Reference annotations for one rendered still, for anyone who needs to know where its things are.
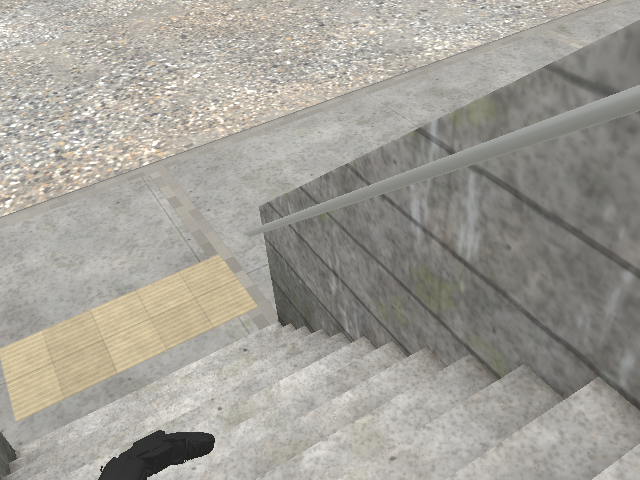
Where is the robot left hand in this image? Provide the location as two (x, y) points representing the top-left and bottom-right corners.
(98, 430), (215, 480)

